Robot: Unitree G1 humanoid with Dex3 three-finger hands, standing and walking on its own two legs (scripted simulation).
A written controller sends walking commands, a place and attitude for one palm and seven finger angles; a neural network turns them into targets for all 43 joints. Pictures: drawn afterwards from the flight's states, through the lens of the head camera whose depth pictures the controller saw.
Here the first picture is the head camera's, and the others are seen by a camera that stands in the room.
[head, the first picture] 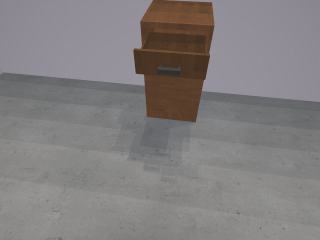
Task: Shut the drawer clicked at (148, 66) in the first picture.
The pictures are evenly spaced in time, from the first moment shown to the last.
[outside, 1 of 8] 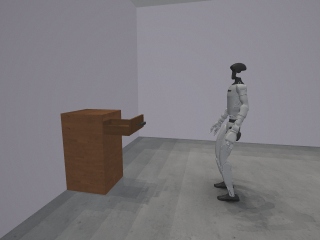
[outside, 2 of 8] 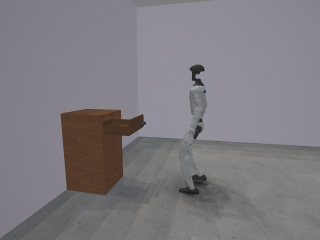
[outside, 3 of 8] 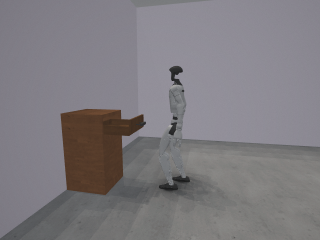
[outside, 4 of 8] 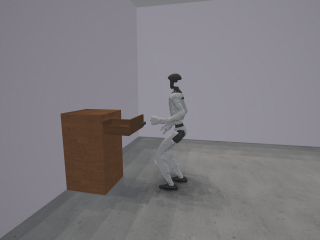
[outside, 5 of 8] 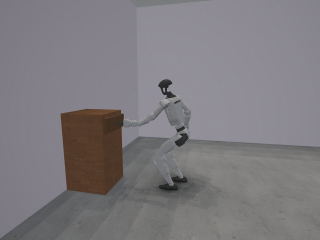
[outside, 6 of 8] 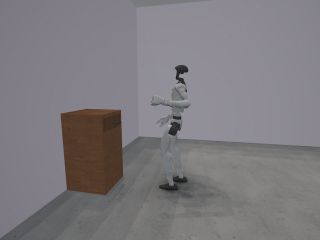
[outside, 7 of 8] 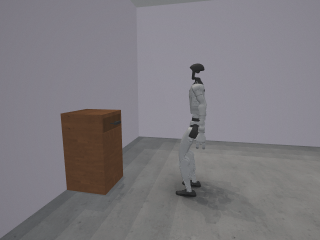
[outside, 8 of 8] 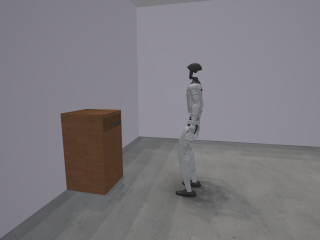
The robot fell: no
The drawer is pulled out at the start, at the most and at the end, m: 0.28 0.28 0.00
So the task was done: yes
